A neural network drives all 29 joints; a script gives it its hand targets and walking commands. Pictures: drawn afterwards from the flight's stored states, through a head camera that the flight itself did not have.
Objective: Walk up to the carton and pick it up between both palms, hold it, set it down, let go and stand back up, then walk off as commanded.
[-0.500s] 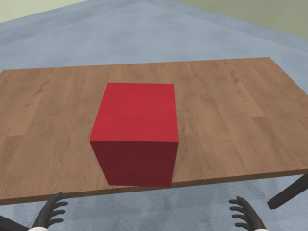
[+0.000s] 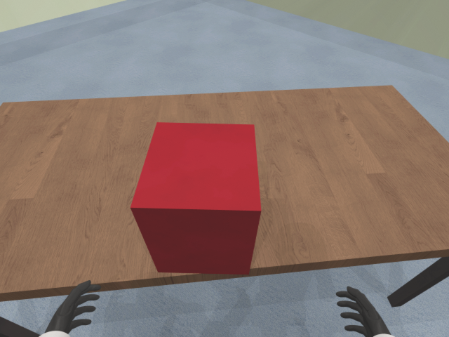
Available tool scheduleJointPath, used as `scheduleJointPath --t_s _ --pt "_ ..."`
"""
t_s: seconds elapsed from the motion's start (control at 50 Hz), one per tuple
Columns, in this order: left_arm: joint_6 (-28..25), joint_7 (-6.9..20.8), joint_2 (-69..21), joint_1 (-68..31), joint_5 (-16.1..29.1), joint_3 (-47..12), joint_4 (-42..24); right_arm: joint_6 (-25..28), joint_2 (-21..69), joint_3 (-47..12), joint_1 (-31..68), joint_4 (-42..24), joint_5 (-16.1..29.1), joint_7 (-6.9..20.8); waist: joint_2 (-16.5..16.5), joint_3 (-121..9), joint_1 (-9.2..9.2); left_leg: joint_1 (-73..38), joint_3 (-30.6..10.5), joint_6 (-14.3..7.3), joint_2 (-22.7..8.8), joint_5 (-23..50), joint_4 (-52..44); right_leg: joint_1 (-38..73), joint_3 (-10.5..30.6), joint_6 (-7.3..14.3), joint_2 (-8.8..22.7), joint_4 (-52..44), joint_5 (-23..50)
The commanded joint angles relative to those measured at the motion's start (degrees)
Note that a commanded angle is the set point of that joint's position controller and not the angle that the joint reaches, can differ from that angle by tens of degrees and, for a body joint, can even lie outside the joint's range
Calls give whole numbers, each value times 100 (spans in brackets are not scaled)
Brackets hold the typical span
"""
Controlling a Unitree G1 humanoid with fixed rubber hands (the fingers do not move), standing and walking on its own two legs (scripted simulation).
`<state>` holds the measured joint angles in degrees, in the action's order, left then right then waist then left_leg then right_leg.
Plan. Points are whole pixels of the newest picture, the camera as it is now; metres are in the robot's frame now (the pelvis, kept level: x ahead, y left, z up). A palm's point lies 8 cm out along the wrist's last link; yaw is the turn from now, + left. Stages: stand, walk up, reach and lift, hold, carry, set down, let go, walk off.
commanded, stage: stand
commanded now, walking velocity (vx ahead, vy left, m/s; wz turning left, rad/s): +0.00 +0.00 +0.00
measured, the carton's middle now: (204, 201) +0.39 +0.05 +0.00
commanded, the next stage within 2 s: walk up in 1.08 s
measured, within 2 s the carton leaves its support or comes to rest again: neither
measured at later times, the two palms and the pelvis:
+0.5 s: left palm (60, 329) +0.16 +0.28 -0.05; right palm (377, 333) +0.15 -0.26 -0.07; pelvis +0.00 +0.00 +0.00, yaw +0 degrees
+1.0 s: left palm (57, 332) +0.15 +0.28 -0.05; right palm (380, 336) +0.15 -0.26 -0.07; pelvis -0.01 +0.00 +0.00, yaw +0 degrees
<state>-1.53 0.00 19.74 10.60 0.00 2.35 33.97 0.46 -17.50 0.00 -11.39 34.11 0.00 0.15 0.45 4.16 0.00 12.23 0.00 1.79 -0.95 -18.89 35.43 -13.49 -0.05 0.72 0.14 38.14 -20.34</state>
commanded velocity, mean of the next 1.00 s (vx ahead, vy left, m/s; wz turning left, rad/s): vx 0.00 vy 0.00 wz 0.00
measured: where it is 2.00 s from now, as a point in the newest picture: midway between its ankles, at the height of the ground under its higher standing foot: outside the picture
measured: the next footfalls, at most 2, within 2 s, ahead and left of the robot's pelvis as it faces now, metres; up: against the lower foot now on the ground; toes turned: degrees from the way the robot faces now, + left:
none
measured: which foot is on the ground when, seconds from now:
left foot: down 0.00-1.00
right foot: down 0.00-1.00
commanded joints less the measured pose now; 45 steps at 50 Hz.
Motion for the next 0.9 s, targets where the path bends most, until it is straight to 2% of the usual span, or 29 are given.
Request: scheduleJointPath --t_s 0.0,0.06,0.08,0.1,0.12,0.14,0.16,0.2,0.32,0.36,0.38,0.42,0.44,0.46,0.48,0.54,0.56,0.58,0.6,0.62,0.64,0.7,0.72,0.74,0.76,0.78,0.8,0.84,0.88 --pt "-103 -33 1141 -471 -6 280 -233 96 -1253 399 373 -133 -22 -35 -63 -179 104 -282 -432 -238 -533 1168 -828 -189 726 95 558 -1302 1248" --pt "-131 32 1219 -452 31 274 -251 124 -1402 496 230 -84 -3 -15 -6 -348 95 -335 -326 -209 -469 662 -795 -165 901 136 664 -1476 990" --pt "-142 28 1123 -345 50 259 -189 115 -1410 475 213 7 -28 -30 108 38 42 -195 -366 -204 -536 766 -798 -254 907 40 707 -1579 1240" --pt "-137 -2 1216 -461 27 280 -203 124 -1291 431 204 -86 -21 7 141 -11 150 -266 -411 -261 -547 924 -804 -272 954 61 729 -1561 1430" --pt "-146 -11 1371 -355 22 313 -170 168 -1301 419 145 -53 -3 -24 -2 -346 111 -434 -441 -256 -584 1107 -814 -9 887 78 709 -1438 1649" --pt "-152 -17 1210 -351 37 287 -157 131 -1358 426 110 15 -41 -76 -159 -290 60 -457 -416 -297 -596 1163 -752 -146 1020 110 792 -1470 1467" --pt "-159 17 1172 -431 77 262 -180 158 -1338 460 154 -40 3 -99 26 -411 119 -585 -478 -287 -630 1123 -829 -235 986 137 738 -1457 1403" --pt "-142 34 1046 -359 86 225 -136 164 -1444 467 468 -100 -38 -88 -110 -717 -82 -371 -389 -314 -585 1180 -860 272 705 121 580 -1250 1482" --pt "-125 14 1116 -361 37 211 -178 137 -1440 475 324 -6 10 -26 19 -311 17 -249 -439 -273 -595 1449 -801 62 721 131 681 -1289 1903" --pt "-84 -2 1197 -335 62 256 -190 124 -1467 470 424 -57 -10 -59 -97 -384 -77 -195 -332 -266 -538 1202 -744 95 824 161 690 -1401 1630" --pt "-111 -1 1169 -518 61 220 -241 173 -1367 450 485 -171 24 -60 5 -485 27 -422 -343 -200 -514 1119 -882 -104 776 150 654 -1399 1447" --pt "-109 -1 1249 -435 38 279 -153 100 -1413 441 256 -20 28 10 -245 -284 109 -265 -257 -225 -502 1013 -790 -56 863 142 711 -1454 1250" --pt "-103 18 1223 -504 76 284 -240 116 -1362 424 285 -94 8 -19 78 -387 90 -339 -356 -222 -527 1147 -847 -63 811 153 678 -1402 1356" --pt "-146 31 1158 -307 80 238 -174 130 -1493 495 328 -27 -7 -68 -46 -330 -42 -419 -391 -262 -562 1056 -795 -131 890 106 714 -1481 1493" --pt "-160 10 1123 -475 31 197 -161 153 -1465 499 268 -1 21 -61 11 -365 101 -420 -424 -260 -584 1011 -849 -129 903 135 768 -1516 1372" --pt "-109 -5 1290 -309 41 302 -125 141 -1281 406 359 -133 30 4 226 -318 -45 -225 -462 -269 -573 1051 -919 74 742 114 708 -1473 1285" --pt "-104 32 1136 -321 83 238 -135 155 -1366 456 394 -59 2 -32 -110 -569 -7 -535 -390 -316 -575 971 -875 -34 874 142 735 -1471 1240" --pt "-96 33 1147 -508 53 227 -172 164 -1500 471 239 -15 40 -42 -127 -431 115 -510 -479 -272 -551 923 -987 -145 880 148 735 -1446 1190" --pt "-106 44 1157 -611 66 277 -239 177 -1446 451 411 -41 -29 -44 -232 -182 26 -163 -429 -329 -659 935 -966 -78 849 115 688 -1440 1213" --pt "-99 67 1126 -474 49 240 -162 129 -1490 484 465 -26 -11 -31 -233 -470 -13 -304 -384 -231 -533 1063 -964 108 718 123 626 -1413 1368" --pt "-135 29 1225 -450 39 244 -215 137 -1463 472 452 -75 17 -37 90 -558 -19 -389 -480 -263 -633 1034 -911 82 678 115 641 -1424 1231" --pt "-140 17 1306 -414 28 307 -106 123 -1491 469 279 4 9 -9 -134 -85 54 -243 -384 -253 -586 1129 -938 -119 841 139 702 -1382 1585" --pt "-133 6 1182 -306 74 229 -120 117 -1318 414 586 -98 -3 -1 -212 -192 -75 -214 -420 -305 -573 1196 -857 -73 829 138 689 -1388 1743" --pt "-129 11 1186 -257 81 197 -88 105 -1206 378 306 -58 18 -16 149 -396 24 -396 -461 -301 -589 997 -922 -60 825 183 720 -1423 1428" --pt "-128 41 1133 -432 40 228 -188 125 -1471 469 274 2 51 -12 -53 -236 -35 -276 -375 -292 -575 850 -839 -50 955 197 769 -1540 1317" --pt "-130 35 1269 -476 69 249 -180 140 -1508 469 241 80 2 -36 103 -506 29 -454 -422 -263 -535 920 -891 71 830 139 748 -1526 1310" --pt "-140 37 1204 -547 59 252 -124 162 -1491 479 362 50 -20 -40 -33 -382 64 -465 -358 -271 -605 962 -956 -19 819 134 717 -1476 1485" --pt "-128 -6 1168 -324 80 259 -54 183 -1342 433 437 1 -7 -39 169 -153 -14 -229 -514 -344 -657 1196 -955 -12 743 139 654 -1490 1668" --pt "-132 25 1304 -331 62 244 -109 156 -1534 501 354 -10 9 -31 -11 -323 25 -404 -427 -277 -514 812 -994 -33 836 171 688 -1529 1331"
